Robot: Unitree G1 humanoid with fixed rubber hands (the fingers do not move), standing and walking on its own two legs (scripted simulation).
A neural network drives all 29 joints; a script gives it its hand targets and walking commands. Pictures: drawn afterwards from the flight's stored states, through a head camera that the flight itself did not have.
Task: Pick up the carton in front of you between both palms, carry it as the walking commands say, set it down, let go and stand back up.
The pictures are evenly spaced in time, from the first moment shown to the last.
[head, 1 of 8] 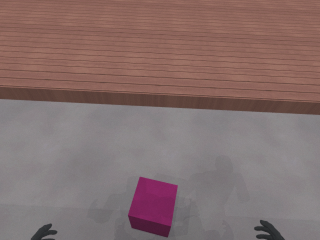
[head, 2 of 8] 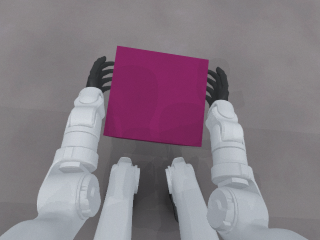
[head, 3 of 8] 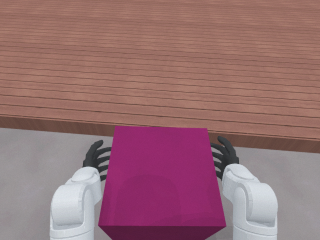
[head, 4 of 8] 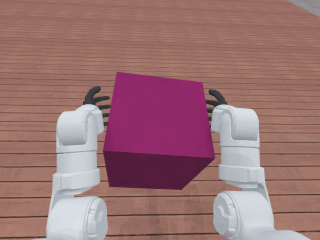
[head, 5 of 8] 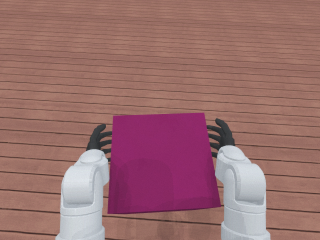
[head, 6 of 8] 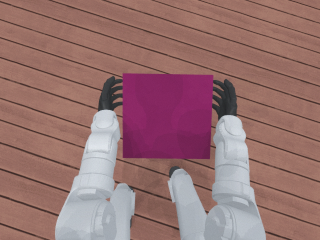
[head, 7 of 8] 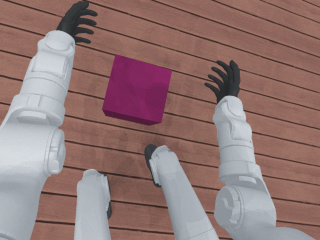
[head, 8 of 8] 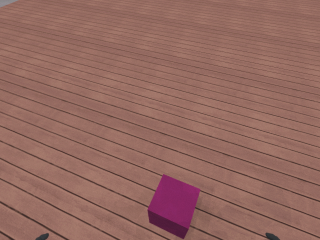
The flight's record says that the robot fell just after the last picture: no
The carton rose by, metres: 0.87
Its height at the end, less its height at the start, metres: +0.15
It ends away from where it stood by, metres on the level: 3.52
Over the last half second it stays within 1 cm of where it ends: yes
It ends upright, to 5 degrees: yes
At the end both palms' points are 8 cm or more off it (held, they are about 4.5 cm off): yes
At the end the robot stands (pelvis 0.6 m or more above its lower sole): yes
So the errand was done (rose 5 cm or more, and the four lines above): yes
